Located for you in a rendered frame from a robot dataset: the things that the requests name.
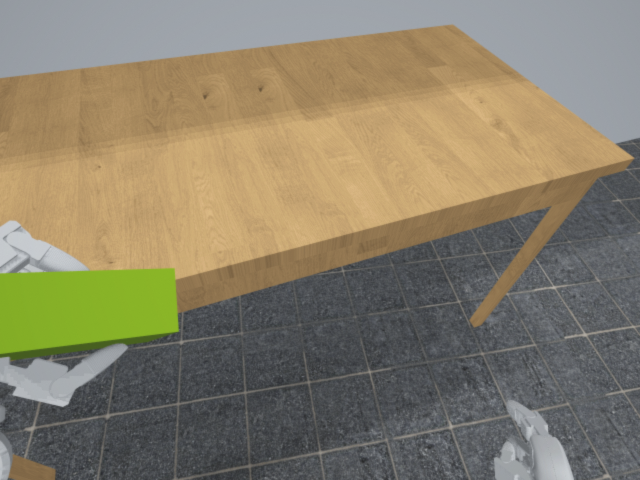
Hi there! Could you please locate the right robot hand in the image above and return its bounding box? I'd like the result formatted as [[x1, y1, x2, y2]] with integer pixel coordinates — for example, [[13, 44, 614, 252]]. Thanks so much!
[[494, 400, 574, 480]]

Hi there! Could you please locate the left robot hand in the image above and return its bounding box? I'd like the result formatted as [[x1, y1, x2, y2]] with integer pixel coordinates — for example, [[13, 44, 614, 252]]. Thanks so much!
[[0, 221, 128, 407]]

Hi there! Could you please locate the table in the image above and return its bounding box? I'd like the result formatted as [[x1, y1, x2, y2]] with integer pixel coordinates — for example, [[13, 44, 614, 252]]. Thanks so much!
[[0, 24, 634, 480]]

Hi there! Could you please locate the sponge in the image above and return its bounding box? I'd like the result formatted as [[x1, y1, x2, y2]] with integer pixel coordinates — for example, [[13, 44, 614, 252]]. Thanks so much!
[[0, 268, 179, 360]]

